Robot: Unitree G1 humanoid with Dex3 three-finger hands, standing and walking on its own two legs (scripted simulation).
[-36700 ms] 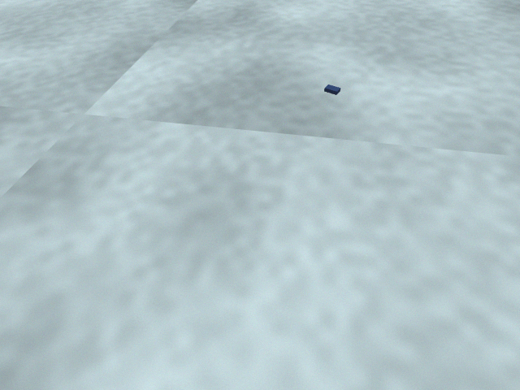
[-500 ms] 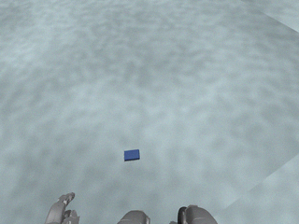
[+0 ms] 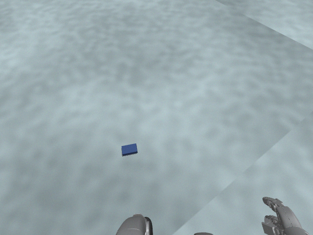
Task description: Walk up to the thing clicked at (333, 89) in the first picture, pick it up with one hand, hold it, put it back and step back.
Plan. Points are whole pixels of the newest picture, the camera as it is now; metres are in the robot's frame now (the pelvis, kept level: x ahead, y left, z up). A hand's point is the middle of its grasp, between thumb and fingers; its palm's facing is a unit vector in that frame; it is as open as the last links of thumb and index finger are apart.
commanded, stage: step back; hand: left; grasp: from above
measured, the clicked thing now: (129, 149) +0.66 +0.25 -0.74
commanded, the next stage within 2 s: none
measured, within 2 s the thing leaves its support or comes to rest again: neither
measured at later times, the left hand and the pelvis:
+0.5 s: hand out of the picture -0.02 +0.28 -0.14, palm faces +0.05 -0.93 -0.37, open 7.4 cm; pelvis -0.15 +0.01 +0.01, yaw +5 degrees
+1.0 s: hand out of the picture -0.24 +0.27 -0.12, palm faces +0.02 -0.90 -0.44, open 7.4 cm; pelvis -0.31 -0.01 +0.01, yaw +2 degrees
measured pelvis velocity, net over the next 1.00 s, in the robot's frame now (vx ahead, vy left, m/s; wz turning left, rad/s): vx -0.31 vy -0.01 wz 0.04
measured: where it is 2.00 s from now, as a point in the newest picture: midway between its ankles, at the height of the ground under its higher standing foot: outside the picture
